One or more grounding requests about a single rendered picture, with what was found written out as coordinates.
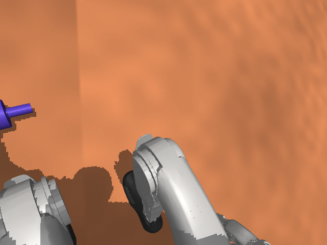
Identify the bottle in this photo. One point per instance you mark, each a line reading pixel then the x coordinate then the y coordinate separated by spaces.
pixel 7 113

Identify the right robot foot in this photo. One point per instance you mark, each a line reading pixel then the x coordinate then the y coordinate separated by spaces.
pixel 136 202

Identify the left robot foot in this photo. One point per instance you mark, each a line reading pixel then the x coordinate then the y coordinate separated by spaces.
pixel 72 234

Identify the right robot hand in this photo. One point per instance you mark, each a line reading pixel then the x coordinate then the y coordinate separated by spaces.
pixel 236 232

